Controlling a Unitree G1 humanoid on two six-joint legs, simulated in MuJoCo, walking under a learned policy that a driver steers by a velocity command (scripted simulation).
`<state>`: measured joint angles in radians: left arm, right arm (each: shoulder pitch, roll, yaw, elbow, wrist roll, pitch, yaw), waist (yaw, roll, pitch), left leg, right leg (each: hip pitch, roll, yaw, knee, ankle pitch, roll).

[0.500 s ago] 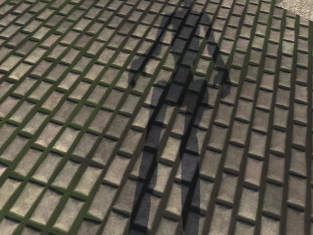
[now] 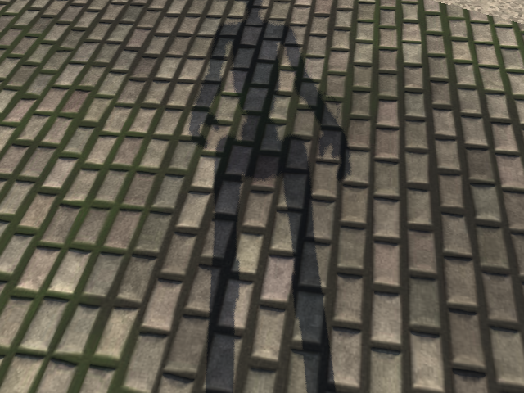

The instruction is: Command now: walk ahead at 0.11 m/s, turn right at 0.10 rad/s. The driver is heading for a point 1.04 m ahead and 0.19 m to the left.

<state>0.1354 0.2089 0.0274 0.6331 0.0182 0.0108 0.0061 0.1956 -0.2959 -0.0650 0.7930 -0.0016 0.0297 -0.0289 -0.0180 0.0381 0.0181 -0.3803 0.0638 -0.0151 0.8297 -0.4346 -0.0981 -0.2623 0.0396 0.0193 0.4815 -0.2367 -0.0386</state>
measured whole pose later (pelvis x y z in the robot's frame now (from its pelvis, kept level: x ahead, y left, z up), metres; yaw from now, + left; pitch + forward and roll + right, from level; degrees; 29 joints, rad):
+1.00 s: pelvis +0.39 -0.05 +0.00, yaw +3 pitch +2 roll -2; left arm 0.36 0.28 0.05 0.85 -0.01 -0.08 -0.01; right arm 0.08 -0.26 -0.03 0.72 0.02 -0.07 0.04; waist 0.08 0.05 0.02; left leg -0.66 0.08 -0.01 0.59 0.09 0.02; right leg 0.08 0.07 -0.09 0.18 -0.29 -0.04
